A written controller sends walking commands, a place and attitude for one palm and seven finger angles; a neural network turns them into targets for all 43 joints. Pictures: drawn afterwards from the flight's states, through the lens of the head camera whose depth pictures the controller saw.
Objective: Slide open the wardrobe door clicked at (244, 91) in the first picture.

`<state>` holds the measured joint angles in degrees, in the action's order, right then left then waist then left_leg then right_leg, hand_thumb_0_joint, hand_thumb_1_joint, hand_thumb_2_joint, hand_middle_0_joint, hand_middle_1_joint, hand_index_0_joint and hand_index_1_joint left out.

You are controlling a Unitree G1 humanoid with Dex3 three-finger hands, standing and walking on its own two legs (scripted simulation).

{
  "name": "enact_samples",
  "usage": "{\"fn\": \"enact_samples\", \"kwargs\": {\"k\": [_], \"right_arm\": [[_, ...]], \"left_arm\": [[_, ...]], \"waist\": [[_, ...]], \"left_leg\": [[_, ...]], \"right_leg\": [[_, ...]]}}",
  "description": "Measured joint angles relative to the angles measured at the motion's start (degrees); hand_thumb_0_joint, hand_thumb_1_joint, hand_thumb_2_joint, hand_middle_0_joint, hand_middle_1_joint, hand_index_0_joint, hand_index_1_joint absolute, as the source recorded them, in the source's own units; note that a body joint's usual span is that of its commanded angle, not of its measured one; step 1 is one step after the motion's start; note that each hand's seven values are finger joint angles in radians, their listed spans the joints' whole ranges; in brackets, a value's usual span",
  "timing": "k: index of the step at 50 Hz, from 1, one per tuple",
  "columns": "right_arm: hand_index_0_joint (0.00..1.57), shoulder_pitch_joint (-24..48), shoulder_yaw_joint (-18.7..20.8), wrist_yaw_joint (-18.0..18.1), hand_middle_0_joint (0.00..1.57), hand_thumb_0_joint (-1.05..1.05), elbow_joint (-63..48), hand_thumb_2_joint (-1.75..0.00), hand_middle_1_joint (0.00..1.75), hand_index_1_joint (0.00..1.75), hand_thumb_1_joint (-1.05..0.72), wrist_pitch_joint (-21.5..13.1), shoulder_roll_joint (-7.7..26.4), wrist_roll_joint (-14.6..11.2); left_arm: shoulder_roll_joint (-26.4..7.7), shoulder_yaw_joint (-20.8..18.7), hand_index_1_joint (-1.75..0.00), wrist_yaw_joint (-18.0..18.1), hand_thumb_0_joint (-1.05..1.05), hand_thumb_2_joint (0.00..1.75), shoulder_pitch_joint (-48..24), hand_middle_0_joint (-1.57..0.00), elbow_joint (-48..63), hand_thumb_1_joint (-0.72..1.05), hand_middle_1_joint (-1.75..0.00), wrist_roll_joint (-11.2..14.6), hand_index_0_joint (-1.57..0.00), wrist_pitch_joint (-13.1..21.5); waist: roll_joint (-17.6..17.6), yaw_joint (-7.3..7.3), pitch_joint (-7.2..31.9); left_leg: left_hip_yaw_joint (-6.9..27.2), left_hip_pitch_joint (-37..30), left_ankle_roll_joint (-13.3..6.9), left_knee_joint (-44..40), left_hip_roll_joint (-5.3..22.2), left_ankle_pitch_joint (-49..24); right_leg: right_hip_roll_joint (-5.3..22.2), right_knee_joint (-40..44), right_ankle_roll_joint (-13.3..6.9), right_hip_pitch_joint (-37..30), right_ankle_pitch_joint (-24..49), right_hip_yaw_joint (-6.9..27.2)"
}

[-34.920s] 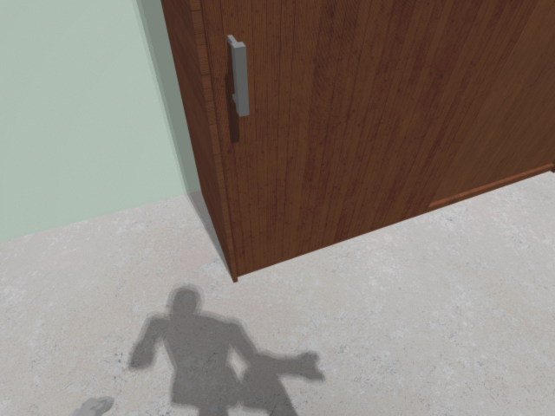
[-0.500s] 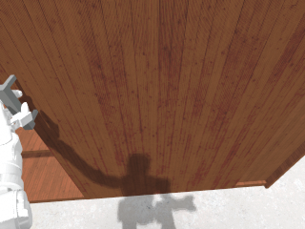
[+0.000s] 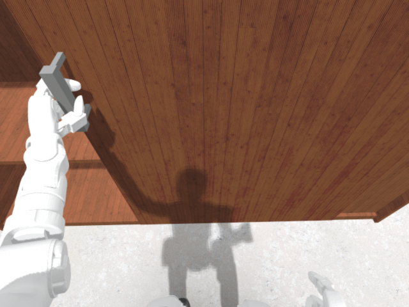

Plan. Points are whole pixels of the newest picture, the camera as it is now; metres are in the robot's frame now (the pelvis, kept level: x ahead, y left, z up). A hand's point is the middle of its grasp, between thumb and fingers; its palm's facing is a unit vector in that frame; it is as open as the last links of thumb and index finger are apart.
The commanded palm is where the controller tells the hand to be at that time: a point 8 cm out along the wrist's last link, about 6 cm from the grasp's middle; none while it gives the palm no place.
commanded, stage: stop walking and hold the door there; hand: left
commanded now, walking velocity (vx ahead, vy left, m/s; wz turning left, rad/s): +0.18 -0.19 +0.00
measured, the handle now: (71, 94) +0.48 +0.30 +0.13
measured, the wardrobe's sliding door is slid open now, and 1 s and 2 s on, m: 0.68 0.68 0.68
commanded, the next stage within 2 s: loosen the grip on the handle in 0.74 s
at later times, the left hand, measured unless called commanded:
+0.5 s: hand (79, 115) +0.43 +0.27 +0.13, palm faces +0.35 -0.91 -0.23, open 5.6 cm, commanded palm +0.39 +0.30 +0.11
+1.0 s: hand (72, 109) +0.43 +0.28 +0.14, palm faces +0.32 -0.92 -0.21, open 6.6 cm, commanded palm +0.39 +0.31 +0.13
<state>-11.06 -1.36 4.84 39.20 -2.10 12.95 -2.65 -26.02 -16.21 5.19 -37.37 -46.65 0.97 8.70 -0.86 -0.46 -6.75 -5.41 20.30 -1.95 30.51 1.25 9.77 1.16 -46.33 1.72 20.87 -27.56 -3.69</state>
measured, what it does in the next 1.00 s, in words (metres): steps on the spot: right foot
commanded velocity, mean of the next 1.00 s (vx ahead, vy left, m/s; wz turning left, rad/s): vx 0.04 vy -0.02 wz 0.00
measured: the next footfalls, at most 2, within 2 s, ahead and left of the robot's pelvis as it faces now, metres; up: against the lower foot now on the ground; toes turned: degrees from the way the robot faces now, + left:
right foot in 0.08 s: +0.01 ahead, -0.08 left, +0.00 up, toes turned -5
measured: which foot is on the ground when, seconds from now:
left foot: down 0.00-1.00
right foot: up 0.00-0.06, down 0.08-1.00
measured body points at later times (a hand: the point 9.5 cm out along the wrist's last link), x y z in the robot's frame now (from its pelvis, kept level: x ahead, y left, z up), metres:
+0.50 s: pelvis -0.01 +0.01 +0.00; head +0.02 +0.00 +0.45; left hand +0.40 +0.31 +0.14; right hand +0.07 -0.27 -0.11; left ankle +0.07 +0.11 -0.73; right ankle -0.03 -0.08 -0.73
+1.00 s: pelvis -0.01 +0.01 +0.00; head +0.01 +0.02 +0.45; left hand +0.41 +0.33 +0.15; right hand +0.10 -0.27 -0.09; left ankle +0.07 +0.11 -0.73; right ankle -0.02 -0.08 -0.73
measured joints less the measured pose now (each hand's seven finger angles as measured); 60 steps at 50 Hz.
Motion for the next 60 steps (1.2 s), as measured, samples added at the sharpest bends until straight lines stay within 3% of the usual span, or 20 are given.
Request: {"fn": "enact_samples", "kwargs": {"k": [4,6,8,19,23,27,42,44,46,48,51,57,60], "right_arm": [[0.20,-0.9,-2.1,-0.8,0.21,0.01,0.0,-0.90,0.30,0.30,-0.90,-0.4,-1.5,0.2],[0.20,-0.7,-2.4,-0.9,0.21,0.01,0.7,-0.90,0.30,0.30,-0.90,0.2,-1.0,0.3],[0.20,-1.6,-2.3,-0.8,0.21,0.01,1.3,-0.90,0.30,0.30,-0.90,0.6,-0.5,0.1],[0.20,-6.3,0.1,1.1,0.21,0.01,4.0,-0.90,0.30,0.30,-0.90,0.6,4.2,0.2],[0.20,-5.8,0.3,1.3,0.21,0.01,3.2,-0.90,0.30,0.30,-0.90,0.3,4.5,0.2],[0.20,-5.2,0.1,1.3,0.21,0.01,2.7,-0.90,0.30,0.30,-0.90,0.0,4.3,-0.2],[0.20,-2.9,-0.4,1.5,0.21,0.01,1.3,-0.90,0.30,0.30,-0.90,1.7,3.4,-0.5],[0.20,-3.3,0.8,0.1,0.21,0.01,1.1,-0.90,0.30,0.30,-0.90,0.6,2.8,0.5],[0.20,-3.9,1.1,-1.1,0.21,0.01,1.5,-0.90,0.30,0.30,-0.90,-1.4,2.2,1.1],[0.20,-4.4,1.4,-1.7,0.21,0.01,1.1,-0.90,0.30,0.30,-0.90,-2.5,2.3,1.8],[0.20,-5.2,2.3,-2.3,0.21,0.01,0.0,-0.90,0.30,0.30,-0.90,-3.0,3.4,2.3],[0.20,-6.2,1.4,-1.9,0.21,0.01,1.1,-0.90,0.30,0.30,-0.90,-2.2,4.0,0.6],[0.20,-7.0,0.7,-1.6,0.21,0.01,1.6,-0.90,0.30,0.30,-0.90,-2.6,3.7,0.4]], "left_arm": [[-0.7,0.2,-1.40,0.1,-0.13,0.77,-2.2,-0.32,-0.6,0.70,-1.36,0.5,-0.32,-1.4],[-0.6,-0.7,-1.39,0.0,-0.13,0.76,-2.9,-0.32,-1.7,0.70,-1.35,0.9,-0.32,-1.3],[-0.7,-1.1,-1.39,-0.4,-0.13,0.76,-3.3,-0.32,-2.8,0.70,-1.33,0.8,-0.32,-1.4],[-0.2,1.4,-1.40,-1.0,-0.11,0.77,-3.5,-0.33,-7.8,0.68,-1.35,0.8,-0.38,-0.5],[-0.5,1.1,-1.40,-0.7,-0.11,0.77,-3.3,-0.32,-8.3,0.69,-1.34,1.0,-0.37,-0.3],[-0.6,1.2,-1.40,-0.2,-0.10,0.77,-2.6,-0.30,-8.0,0.70,-1.32,1.5,-0.35,-1.0],[-0.5,0.4,-1.40,-1.3,-0.10,0.77,0.0,-0.31,-7.9,0.69,-1.32,1.1,-0.36,-0.7],[-0.7,-3.2,-1.40,-4.6,-0.10,0.77,-2.9,-0.33,-10.5,0.66,-1.33,-2.5,-0.37,-1.5],[-1.6,-4.8,-1.40,-6.7,-0.09,0.76,-6.6,-0.35,-13.1,0.62,-1.34,-3.6,-0.39,-4.5],[-1.9,-5.9,-1.40,-7.0,-0.07,0.75,-6.9,-0.37,-11.8,0.57,-1.36,-4.4,-0.40,-5.3],[-1.8,-4.2,-1.40,-5.1,-0.04,0.69,-4.3,-0.40,-7.5,0.45,-1.37,-5.7,-0.42,-4.0],[-0.9,-1.8,-1.37,-2.5,-0.01,0.47,-5.5,-0.34,-7.1,0.01,-1.33,-2.6,-0.41,-4.0],[-1.1,-0.6,-1.35,-2.0,-0.01,0.37,-6.7,-0.35,-9.2,-0.21,-1.32,-3.5,-0.40,-5.1]], "waist": [[0.0,0.60,-0.4],[-2.2,-0.08,-1.8],[-2.8,-0.69,-1.9],[-0.2,-0.88,1.7],[-0.6,-0.75,1.6],[-0.8,-0.47,2.2],[-0.8,-0.70,4.7],[-0.1,-0.41,5.0],[1.6,-1.29,6.8],[2.2,-1.98,7.8],[1.3,-2.43,8.1],[1.6,-2.97,7.8],[1.9,-2.95,7.9]], "left_leg": [[-1.0,2.0,-0.1,0.1,-0.2,-1.0],[-0.4,2.1,0.0,0.6,1.0,-1.1],[-0.2,2.1,0.6,0.7,1.3,-0.4],[-1.9,-1.0,-1.1,-0.6,0.6,-0.5],[-1.8,-1.4,-0.5,-2.1,1.2,-1.5],[-1.8,-1.7,0.1,-2.6,1.6,-1.5],[-2.4,-1.9,0.1,-1.9,1.7,-0.3],[-2.5,-1.0,-0.2,-1.8,1.5,-0.4],[-1.9,1.2,-0.3,-2.3,0.7,-1.4],[-1.6,2.6,-0.4,-2.3,0.6,-2.1],[-1.5,4.1,-0.7,-1.3,0.7,-2.1],[-0.8,6.3,-1.3,0.2,0.2,-1.9],[0.2,7.4,-1.5,1.0,-0.5,-1.8]], "right_leg": [[-2.3,11.7,-1.5,-5.6,4.8,-0.6],[-3.7,14.8,-4.0,-6.8,10.4,-1.1],[-4.0,15.7,-5.1,-7.3,11.0,-1.3],[-2.6,13.6,-2.6,-9.0,5.2,-0.7],[-3.1,17.8,-3.5,-10.3,11.3,-1.2],[-3.6,18.8,-4.6,-10.7,11.1,-1.0],[-3.6,18.5,-4.2,-11.0,10.2,-0.4],[-3.4,17.7,-4.2,-9.7,10.1,-0.3],[-2.7,16.4,-4.5,-7.0,9.8,-1.2],[-2.5,15.9,-4.6,-5.5,9.9,-1.5],[-2.6,15.2,-4.4,-4.2,10.1,-1.6],[-2.2,13.4,-3.9,-2.1,9.9,-2.1],[-2.2,12.8,-3.8,-1.0,9.9,-1.7]]}}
